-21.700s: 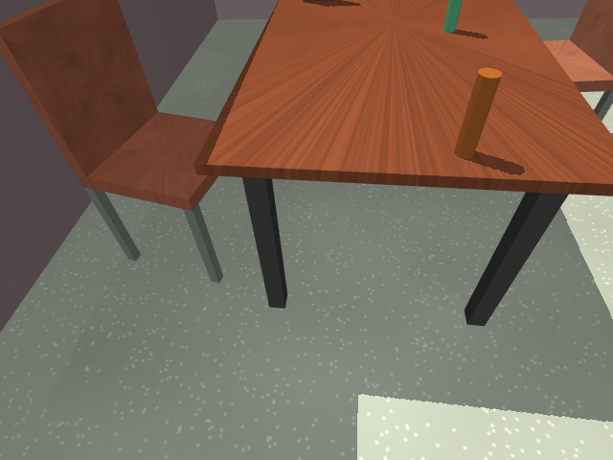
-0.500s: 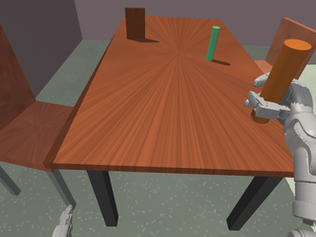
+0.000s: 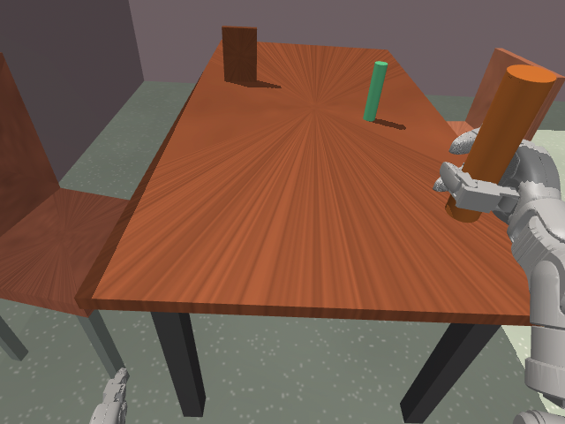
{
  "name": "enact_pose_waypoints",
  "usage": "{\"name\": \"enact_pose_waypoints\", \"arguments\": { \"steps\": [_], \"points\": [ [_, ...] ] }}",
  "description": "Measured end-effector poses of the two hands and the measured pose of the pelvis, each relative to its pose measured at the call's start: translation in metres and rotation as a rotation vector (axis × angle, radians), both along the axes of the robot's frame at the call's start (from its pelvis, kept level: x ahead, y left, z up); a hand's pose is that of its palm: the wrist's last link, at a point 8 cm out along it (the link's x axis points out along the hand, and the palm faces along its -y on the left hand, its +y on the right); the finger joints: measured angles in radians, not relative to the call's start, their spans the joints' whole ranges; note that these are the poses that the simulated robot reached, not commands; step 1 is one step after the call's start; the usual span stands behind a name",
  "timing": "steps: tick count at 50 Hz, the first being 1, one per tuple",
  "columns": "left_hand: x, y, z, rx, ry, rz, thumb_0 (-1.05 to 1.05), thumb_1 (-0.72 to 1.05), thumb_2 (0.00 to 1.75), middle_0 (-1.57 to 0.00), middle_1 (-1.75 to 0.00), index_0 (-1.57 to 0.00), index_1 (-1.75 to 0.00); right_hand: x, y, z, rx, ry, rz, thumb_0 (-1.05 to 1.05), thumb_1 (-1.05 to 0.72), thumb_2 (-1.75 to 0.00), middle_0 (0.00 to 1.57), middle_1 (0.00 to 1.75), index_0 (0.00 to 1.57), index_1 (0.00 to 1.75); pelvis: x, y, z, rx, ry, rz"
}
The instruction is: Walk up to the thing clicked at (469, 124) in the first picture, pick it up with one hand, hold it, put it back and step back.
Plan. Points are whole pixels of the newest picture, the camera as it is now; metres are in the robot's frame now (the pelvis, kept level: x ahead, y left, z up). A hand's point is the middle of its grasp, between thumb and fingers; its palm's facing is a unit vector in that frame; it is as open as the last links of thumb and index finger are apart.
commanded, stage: hold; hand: right
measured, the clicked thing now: (491, 153) +0.34 -0.19 +0.29
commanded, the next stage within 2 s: none
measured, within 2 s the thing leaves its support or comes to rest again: neither
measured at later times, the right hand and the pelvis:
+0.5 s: hand (470, 180) +0.33 -0.17 +0.27, palm faces +0.11 +0.99 -0.02, open 5.4 cm; pelvis -0.01 +0.00 +0.00, yaw +0 degrees
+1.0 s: hand (466, 182) +0.32 -0.17 +0.26, palm faces +0.09 +1.00 -0.01, open 5.4 cm; pelvis -0.02 +0.00 +0.00, yaw +0 degrees
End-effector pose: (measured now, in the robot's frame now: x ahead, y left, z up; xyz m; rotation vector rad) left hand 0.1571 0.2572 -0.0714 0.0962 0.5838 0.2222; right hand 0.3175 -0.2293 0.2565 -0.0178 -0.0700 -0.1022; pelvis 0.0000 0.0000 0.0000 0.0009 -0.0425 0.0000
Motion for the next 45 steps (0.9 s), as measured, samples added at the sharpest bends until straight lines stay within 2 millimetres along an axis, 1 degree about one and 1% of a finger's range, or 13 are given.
{"name": "enact_pose_waypoints", "arguments": {
  "steps": [4, 9, 22, 30, 40, 45],
  "points": [
    [0.003, -0.001, 0.001, -0.005, -0.010, -0.008, -0.01, -0.54, 0.06, -0.05, -0.05, -0.04, -0.06, -0.003, 0.003, 0.004, -0.003, -0.004, 0.005, -0.01, -0.14, -1.16, 1.02, 1.15, 1.00, 1.17, -0.001, 0.001, 0.000, 0.000, -0.004, 0.000],
    [0.003, -0.006, 0.000, -0.024, -0.010, -0.019, -0.01, -0.53, 0.05, -0.05, -0.05, -0.04, -0.06, -0.008, 0.006, 0.004, -0.001, 0.011, 0.011, -0.01, -0.14, -1.16, 1.02, 1.15, 1.00, 1.17, -0.002, 0.001, 0.000, 0.001, -0.005, -0.003],
    [-0.005, -0.008, -0.002, -0.023, -0.004, -0.028, -0.01, -0.54, 0.06, -0.06, -0.05, -0.05, -0.06, -0.018, 0.003, 0.007, 0.003, 0.008, -0.017, -0.01, -0.14, -1.16, 1.02, 1.15, 1.00, 1.17, -0.009, 0.001, 0.000, 0.000, -0.014, -0.005],
    [-0.006, -0.009, 0.002, -0.024, -0.034, -0.026, -0.01, -0.53, 0.05, -0.06, -0.06, -0.05, -0.06, -0.018, 0.012, 0.008, 0.004, 0.019, 0.020, -0.01, -0.14, -1.16, 1.02, 1.15, 1.00, 1.17, -0.013, -0.001, 0.000, 0.000, -0.022, -0.003],
    [-0.014, -0.010, 0.000, -0.032, -0.028, -0.031, -0.01, -0.53, 0.05, -0.06, -0.06, -0.05, -0.06, -0.023, 0.008, 0.010, 0.001, 0.010, -0.006, -0.01, -0.14, -1.17, 1.02, 1.15, 1.00, 1.17, -0.016, 0.000, 0.000, 0.000, -0.022, -0.001],
    [-0.015, -0.009, -0.001, -0.029, -0.022, -0.030, -0.01, -0.53, 0.06, -0.06, -0.06, -0.05, -0.06, -0.023, 0.009, 0.012, -0.003, 0.007, -0.001, -0.01, -0.13, -1.17, 1.02, 1.15, 1.00, 1.17, -0.017, 0.000, 0.000, 0.000, -0.024, -0.001]
  ]
}}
